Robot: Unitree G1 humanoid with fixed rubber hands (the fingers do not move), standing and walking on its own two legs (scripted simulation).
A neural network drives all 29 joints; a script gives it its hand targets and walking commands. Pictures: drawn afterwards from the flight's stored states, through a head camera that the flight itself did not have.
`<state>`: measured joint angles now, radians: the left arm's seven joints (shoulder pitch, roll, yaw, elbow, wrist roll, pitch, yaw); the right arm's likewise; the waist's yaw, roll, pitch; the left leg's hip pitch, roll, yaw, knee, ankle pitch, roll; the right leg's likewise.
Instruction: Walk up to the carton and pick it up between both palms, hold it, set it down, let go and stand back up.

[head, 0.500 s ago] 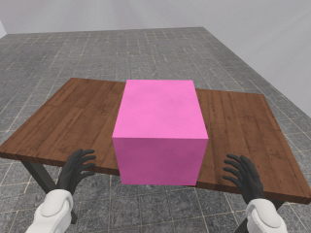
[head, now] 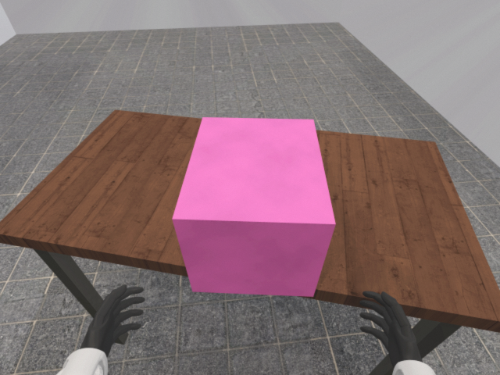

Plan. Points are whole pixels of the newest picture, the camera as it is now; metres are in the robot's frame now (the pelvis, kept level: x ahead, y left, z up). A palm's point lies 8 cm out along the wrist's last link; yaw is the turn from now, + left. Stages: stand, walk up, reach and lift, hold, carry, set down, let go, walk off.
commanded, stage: set down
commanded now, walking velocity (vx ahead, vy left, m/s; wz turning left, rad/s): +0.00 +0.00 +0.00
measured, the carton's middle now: (255, 202) +0.43 +0.03 +0.06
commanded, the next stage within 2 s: let go in 0.52 s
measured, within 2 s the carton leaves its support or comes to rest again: neither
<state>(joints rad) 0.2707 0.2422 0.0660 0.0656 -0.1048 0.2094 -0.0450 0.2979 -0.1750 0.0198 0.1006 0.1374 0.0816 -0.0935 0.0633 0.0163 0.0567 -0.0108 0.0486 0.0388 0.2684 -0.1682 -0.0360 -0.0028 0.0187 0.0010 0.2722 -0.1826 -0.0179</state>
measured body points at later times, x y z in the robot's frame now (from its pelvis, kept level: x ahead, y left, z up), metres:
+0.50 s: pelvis +0.00 +0.01 +0.00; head +0.00 +0.02 +0.45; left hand +0.17 +0.25 -0.07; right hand +0.18 -0.22 -0.07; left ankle -0.01 +0.14 -0.75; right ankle -0.02 -0.11 -0.75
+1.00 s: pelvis +0.00 +0.01 +0.00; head -0.01 +0.00 +0.45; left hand +0.18 +0.24 -0.08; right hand +0.17 -0.22 -0.09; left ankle -0.01 +0.14 -0.75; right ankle -0.01 -0.11 -0.75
